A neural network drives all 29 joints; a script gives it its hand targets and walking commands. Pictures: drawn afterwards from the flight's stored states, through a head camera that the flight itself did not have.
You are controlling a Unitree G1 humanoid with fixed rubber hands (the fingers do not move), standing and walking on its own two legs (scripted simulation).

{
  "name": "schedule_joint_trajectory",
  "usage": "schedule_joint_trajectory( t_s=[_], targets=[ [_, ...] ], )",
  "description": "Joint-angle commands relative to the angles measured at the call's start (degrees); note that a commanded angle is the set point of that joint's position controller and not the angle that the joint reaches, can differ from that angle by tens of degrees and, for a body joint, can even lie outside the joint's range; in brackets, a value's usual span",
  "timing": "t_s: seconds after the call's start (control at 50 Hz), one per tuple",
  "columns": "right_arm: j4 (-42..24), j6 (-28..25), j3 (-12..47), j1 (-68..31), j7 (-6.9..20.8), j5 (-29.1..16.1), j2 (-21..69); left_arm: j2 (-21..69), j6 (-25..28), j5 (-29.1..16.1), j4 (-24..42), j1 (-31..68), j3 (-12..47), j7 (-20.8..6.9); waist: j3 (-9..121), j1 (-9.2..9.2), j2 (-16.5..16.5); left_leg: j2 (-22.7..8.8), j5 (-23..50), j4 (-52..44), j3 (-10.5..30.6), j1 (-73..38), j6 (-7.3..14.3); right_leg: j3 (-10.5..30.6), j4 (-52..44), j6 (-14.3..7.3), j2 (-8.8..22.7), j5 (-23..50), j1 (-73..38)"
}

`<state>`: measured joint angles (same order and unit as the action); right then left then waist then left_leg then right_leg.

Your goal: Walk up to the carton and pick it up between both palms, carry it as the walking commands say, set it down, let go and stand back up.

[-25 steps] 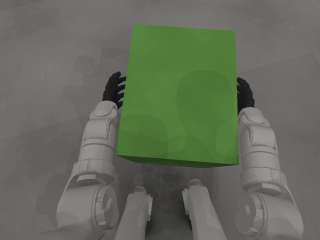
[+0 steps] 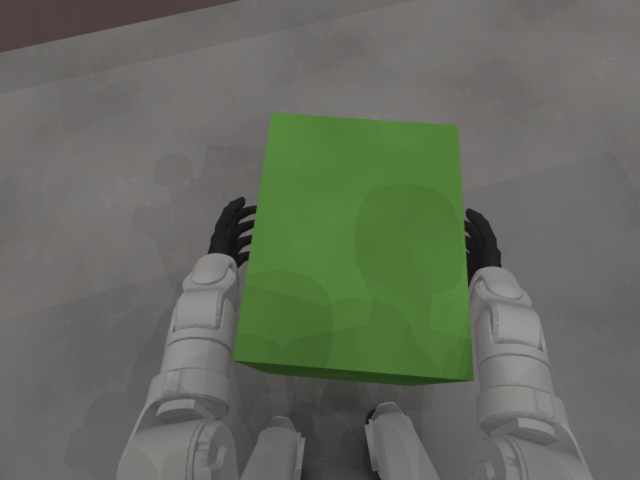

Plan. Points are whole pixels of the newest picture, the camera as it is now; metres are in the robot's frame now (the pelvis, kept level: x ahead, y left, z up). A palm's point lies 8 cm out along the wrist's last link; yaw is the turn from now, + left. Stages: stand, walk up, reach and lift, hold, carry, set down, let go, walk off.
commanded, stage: reach and lift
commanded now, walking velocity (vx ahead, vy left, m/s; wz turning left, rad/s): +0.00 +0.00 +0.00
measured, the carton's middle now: (349, 267) +0.41 -0.04 -0.11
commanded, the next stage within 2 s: none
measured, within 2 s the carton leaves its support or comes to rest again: neither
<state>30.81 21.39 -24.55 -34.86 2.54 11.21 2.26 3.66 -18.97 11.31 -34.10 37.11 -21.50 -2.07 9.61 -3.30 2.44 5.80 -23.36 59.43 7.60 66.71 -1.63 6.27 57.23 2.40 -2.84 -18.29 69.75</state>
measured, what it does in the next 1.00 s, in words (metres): rises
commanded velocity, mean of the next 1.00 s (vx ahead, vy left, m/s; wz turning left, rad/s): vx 0.00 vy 0.00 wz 0.00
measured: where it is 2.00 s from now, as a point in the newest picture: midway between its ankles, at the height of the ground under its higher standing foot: outside the picture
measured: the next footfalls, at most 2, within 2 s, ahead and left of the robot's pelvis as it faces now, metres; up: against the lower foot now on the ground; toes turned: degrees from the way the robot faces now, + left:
none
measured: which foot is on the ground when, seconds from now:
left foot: down 0.00-1.00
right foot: down 0.00-1.00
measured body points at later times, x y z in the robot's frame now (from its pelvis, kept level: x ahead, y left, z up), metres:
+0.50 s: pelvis +0.02 +0.00 +0.06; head +0.14 -0.02 +0.49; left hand +0.40 +0.13 +0.02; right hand +0.36 -0.20 +0.01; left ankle +0.03 +0.13 -0.65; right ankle +0.07 -0.13 -0.65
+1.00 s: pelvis +0.04 +0.00 +0.09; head +0.07 +0.00 +0.54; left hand +0.38 +0.13 +0.09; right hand +0.34 -0.20 +0.08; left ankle +0.03 +0.13 -0.65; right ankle +0.07 -0.13 -0.65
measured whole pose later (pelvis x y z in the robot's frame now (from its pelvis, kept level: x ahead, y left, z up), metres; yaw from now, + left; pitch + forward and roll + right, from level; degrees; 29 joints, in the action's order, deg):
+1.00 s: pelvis +0.04 +0.00 +0.09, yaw -1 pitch +5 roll +0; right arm 18.8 30.5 -19.3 -16.5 4.1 13.5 6.4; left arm 6.2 -27.2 13.7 -24.0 19.6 -16.4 -5.9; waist 2.1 -3.7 1.0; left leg 2.7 -12.7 23.8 8.2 16.2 -0.2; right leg 6.5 21.8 1.6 -1.3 -8.2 19.0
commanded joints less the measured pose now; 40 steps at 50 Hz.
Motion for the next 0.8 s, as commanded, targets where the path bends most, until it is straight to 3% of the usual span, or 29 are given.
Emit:
schedule_joint_trajectory(
  t_s=[0.0, 0.42, 0.78],
  targets=[
    [-0.90, -1.16, 33.23, -31.04, 14.22, -7.37, 56.84, 57.42, 0.46, -6.03, -0.63, 28.67, 30.71, -13.39, 40.28, -1.31, -1.29, 2.80, 15.60, -9.65, -6.25, -15.21, 0.85, -6.80, -5.05, -1.13, -3.47, 19.80, -36.16],
    [-4.96, 1.13, 34.94, -21.96, 15.18, -5.54, 57.07, 56.84, -2.07, -4.66, 2.88, 19.70, 31.74, -15.24, 29.96, -0.53, -2.09, 1.48, 19.63, -24.07, -5.47, -31.90, 1.69, -5.57, -19.03, -1.33, -2.48, 22.18, -49.36],
    [-11.12, 5.54, 37.94, -14.38, 13.52, -6.28, 56.72, 54.90, -6.12, -4.43, 7.00, 11.85, 33.56, -14.64, 20.59, -0.40, -2.83, 0.89, 22.22, -34.71, -4.71, -47.23, 1.36, -5.21, -30.42, -0.53, -2.34, 25.37, -63.18]
  ],
)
